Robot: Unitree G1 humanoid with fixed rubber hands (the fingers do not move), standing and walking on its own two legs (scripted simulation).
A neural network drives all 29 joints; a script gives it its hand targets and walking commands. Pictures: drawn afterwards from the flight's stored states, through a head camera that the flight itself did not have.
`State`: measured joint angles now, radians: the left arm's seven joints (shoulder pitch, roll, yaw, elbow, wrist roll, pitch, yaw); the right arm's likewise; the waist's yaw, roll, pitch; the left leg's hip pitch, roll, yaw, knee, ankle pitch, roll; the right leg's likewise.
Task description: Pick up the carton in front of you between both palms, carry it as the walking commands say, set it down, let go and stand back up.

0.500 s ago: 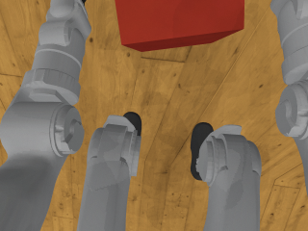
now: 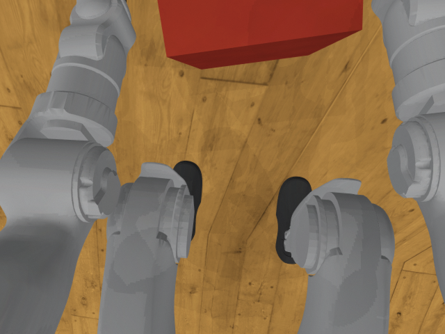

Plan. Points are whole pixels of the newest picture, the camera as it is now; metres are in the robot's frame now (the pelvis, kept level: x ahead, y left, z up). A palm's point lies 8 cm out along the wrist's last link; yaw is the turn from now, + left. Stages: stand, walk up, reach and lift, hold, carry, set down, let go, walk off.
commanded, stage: reach and lift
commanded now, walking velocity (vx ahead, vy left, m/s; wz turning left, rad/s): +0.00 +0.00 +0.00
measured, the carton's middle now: out of the picture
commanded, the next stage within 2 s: none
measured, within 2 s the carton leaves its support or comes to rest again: leaves its support in 0.46 s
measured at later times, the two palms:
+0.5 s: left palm out of the picture +0.54 +0.16 -0.16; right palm out of the picture +0.58 -0.14 -0.17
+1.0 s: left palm out of the picture +0.49 +0.15 +0.03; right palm out of the picture +0.53 -0.14 +0.04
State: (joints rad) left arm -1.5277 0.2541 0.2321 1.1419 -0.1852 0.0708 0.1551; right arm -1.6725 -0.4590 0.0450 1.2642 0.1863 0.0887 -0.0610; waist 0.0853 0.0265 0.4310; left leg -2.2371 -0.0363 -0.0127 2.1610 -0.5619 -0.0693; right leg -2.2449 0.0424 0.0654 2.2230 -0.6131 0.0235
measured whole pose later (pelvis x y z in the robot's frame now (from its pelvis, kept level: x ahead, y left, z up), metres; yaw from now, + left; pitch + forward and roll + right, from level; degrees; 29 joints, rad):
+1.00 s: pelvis -0.01 +0.00 +0.10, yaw -2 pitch +44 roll +1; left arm -1.11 0.00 0.56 0.66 0.21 0.41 0.07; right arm -1.28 -0.09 -0.43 0.85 -0.26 0.37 -0.03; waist 0.04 -0.01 -0.10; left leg -2.10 -0.10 -0.10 1.78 -0.46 -0.10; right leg -2.10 0.12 0.10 1.82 -0.49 0.06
